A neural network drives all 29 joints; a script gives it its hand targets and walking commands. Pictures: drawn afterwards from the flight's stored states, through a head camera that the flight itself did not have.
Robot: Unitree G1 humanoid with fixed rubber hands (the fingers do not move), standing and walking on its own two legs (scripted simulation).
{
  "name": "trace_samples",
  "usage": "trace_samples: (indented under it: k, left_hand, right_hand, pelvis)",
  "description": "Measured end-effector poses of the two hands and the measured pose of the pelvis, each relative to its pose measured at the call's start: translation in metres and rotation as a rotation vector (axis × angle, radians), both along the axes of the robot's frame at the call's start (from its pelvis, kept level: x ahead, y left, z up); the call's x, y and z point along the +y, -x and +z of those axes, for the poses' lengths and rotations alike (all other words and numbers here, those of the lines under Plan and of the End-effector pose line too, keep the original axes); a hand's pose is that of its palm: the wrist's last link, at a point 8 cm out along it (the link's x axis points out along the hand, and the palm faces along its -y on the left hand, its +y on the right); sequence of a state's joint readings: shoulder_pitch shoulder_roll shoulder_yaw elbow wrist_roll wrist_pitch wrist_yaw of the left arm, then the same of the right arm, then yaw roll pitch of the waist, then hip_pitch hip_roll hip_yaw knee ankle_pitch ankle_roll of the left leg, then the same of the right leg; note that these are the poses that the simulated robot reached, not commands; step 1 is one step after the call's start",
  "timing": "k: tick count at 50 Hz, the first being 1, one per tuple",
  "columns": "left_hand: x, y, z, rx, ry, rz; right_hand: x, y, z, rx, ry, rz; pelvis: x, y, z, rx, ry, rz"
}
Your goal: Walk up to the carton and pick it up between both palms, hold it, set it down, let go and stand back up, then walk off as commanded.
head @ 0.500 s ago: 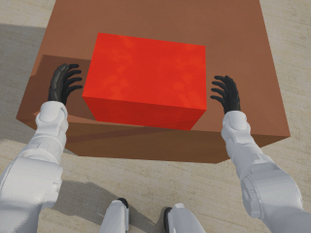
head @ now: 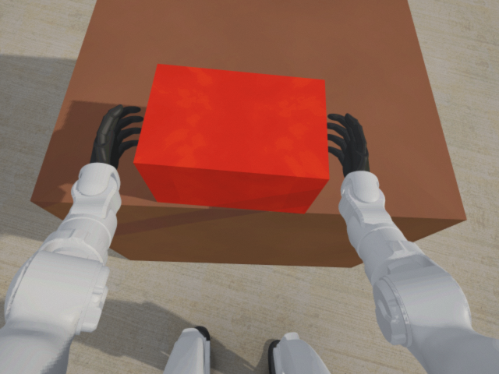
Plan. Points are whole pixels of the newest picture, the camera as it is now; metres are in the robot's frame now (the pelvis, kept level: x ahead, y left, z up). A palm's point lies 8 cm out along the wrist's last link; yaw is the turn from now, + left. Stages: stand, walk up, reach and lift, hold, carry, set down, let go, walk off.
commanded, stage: reach and lift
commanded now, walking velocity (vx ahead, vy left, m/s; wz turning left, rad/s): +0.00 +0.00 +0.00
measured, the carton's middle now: (236, 144) +0.49 +0.00 -0.03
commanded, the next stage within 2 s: none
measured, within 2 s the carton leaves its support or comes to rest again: neither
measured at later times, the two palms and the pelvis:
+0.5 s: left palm (119, 159) +0.46 +0.19 -0.01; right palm (346, 164) +0.43 -0.18 +0.00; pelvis +0.00 +0.00 +0.00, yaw +0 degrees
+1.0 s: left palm (122, 160) +0.46 +0.19 -0.02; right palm (342, 168) +0.43 -0.17 -0.01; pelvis +0.01 +0.00 +0.00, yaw +0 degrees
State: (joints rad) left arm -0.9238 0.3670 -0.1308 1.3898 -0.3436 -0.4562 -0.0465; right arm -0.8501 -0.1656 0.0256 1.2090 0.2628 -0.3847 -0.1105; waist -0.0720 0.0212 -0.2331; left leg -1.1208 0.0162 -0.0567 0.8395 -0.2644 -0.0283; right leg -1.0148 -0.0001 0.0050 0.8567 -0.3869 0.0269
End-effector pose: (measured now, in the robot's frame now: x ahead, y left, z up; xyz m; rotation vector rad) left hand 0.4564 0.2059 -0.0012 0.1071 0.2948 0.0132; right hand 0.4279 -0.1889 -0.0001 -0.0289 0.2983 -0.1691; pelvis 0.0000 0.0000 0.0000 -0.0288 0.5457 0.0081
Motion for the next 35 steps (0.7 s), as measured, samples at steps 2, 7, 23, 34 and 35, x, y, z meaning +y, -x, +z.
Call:
trace_samples:
  k: [2,7,23,34,35]
  left_hand:
    - [-0.005,-0.001,0.000,-0.004,0.012,-0.001]
    - [-0.017,0.000,-0.002,-0.008,0.036,-0.012]
    - [-0.013,0.002,-0.010,0.000,0.043,0.004]
    - [-0.017,-0.002,-0.008,0.000,0.023,0.009]
    - [-0.017,-0.002,-0.008,0.000,0.028,0.010]
  right_hand:
    - [0.000,0.000,-0.002,-0.001,-0.008,-0.011]
    - [0.001,0.000,-0.003,-0.007,-0.016,-0.021]
    - [0.011,-0.002,-0.002,-0.001,-0.023,-0.055]
    - [0.012,-0.001,-0.007,-0.022,-0.082,-0.089]
    - [0.012,-0.001,-0.007,-0.023,-0.084,-0.091]
  pelvis:
    - [0.000,0.000,0.000,0.001,0.000,0.000]
    - [-0.002,-0.001,0.000,0.001,-0.003,0.000]
    - [-0.002,-0.002,0.000,0.004,-0.002,0.000]
    - [-0.001,-0.004,0.000,0.009,-0.001,0.000]
    - [-0.001,-0.004,0.000,0.009,-0.001,0.000]
